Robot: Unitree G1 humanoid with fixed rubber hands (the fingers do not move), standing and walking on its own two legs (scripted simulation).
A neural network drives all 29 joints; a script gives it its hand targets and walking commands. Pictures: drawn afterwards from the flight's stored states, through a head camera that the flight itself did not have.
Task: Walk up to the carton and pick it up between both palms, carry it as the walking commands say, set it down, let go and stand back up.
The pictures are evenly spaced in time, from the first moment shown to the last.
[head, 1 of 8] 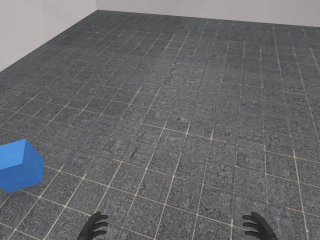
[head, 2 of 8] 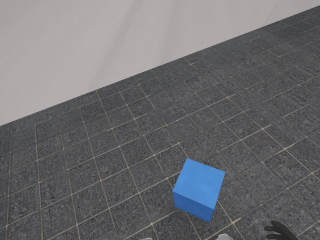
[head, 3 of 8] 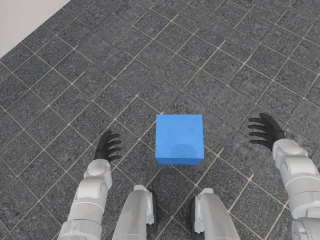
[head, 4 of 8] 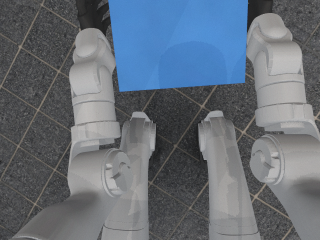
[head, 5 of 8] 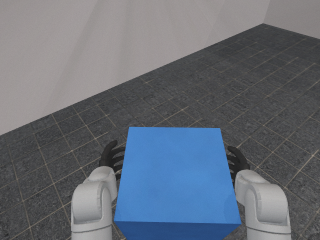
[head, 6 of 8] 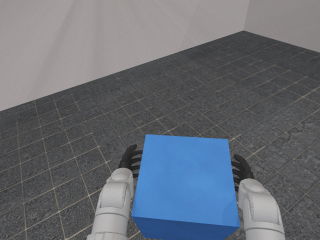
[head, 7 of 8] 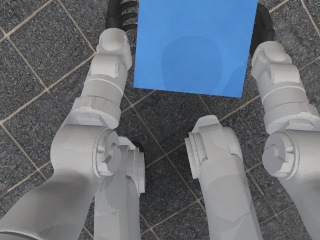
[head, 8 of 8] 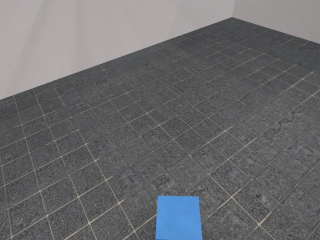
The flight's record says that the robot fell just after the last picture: no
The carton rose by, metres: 0.66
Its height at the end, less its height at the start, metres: +0.00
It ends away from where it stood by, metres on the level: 0.81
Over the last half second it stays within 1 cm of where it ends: yes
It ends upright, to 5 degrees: yes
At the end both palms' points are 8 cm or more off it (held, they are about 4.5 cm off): yes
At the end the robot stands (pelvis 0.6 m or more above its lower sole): yes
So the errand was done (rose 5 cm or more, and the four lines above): yes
